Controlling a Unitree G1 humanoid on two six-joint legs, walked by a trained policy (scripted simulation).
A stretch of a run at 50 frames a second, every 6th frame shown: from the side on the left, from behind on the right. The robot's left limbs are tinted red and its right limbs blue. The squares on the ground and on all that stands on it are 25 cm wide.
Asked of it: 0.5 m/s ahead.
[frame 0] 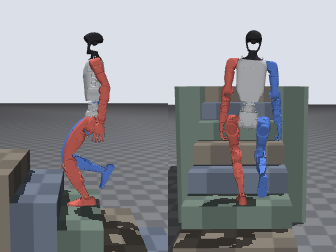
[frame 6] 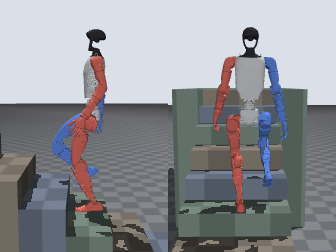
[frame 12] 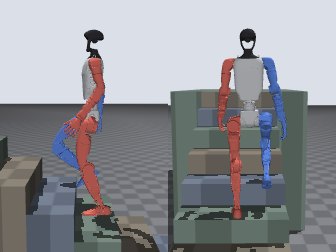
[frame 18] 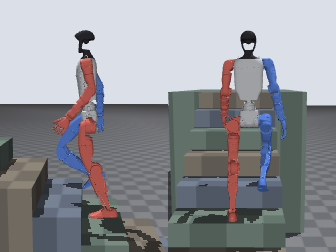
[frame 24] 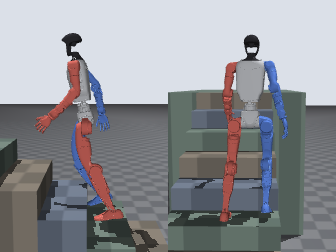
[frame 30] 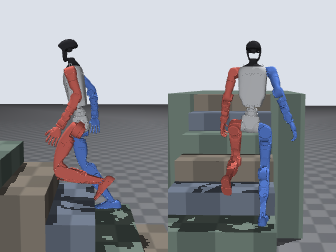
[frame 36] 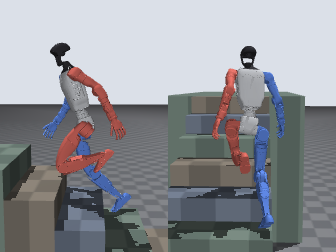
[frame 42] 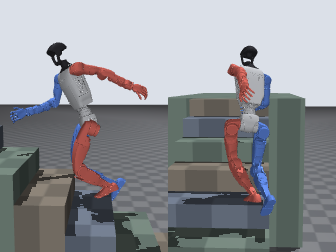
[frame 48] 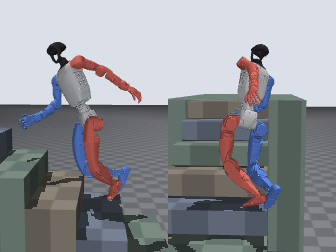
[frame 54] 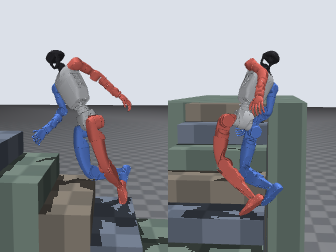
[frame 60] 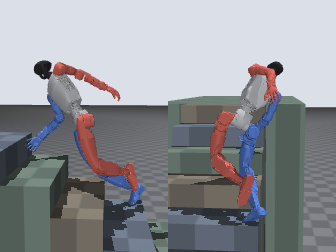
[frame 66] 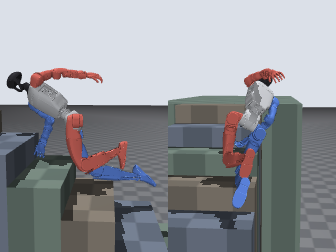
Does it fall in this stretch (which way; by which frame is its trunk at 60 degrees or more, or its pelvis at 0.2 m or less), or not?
yes: goes over forward; its trunk at 60 degrees or more by frame 66
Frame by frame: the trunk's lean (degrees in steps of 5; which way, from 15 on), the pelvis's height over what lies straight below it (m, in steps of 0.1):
0: 5, 0.7
6: 5, 0.8
12: 0, 0.8
18: 5, 0.8
24: 10, 0.6
30: 10, 0.6
36: 20 forward, 0.6
42: 25 forward, 0.6
48: 25 forward and to its right, 0.7
54: 35 forward and to its right, 0.5
60: 50 forward and to its right, 0.5
66: 60 forward, 0.3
